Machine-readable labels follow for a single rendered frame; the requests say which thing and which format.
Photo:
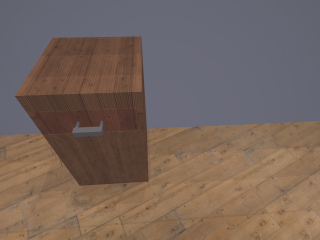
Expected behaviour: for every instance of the handle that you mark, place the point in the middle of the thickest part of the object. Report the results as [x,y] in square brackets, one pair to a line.
[88,131]

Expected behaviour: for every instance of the cabinet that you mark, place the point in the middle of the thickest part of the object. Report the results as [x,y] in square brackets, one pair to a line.
[88,73]

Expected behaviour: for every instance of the drawer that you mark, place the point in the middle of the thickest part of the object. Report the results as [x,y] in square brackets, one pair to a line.
[114,119]

